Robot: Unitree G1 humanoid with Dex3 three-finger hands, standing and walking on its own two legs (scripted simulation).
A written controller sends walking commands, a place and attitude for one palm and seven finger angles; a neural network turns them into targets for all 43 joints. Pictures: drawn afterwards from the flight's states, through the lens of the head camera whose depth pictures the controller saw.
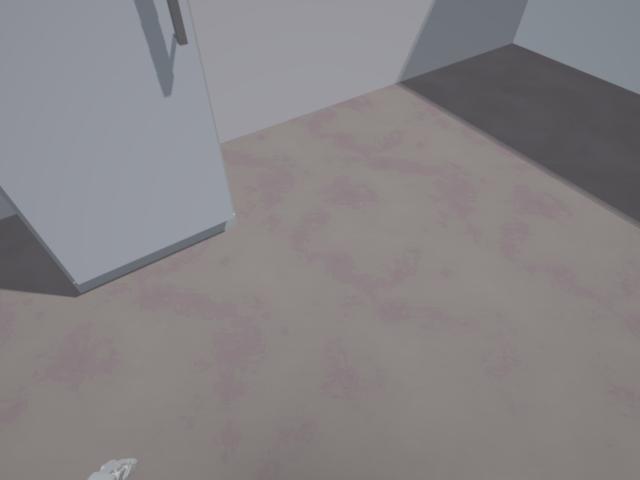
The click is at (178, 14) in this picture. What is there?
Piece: fridge door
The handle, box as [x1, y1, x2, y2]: [167, 0, 187, 45]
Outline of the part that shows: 167,0 175,31 173,33 180,45 187,43 177,0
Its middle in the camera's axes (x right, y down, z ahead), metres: -0.38 -0.65 +0.93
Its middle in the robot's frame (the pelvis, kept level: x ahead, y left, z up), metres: +1.13 +0.45 +0.22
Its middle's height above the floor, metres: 0.99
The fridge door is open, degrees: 0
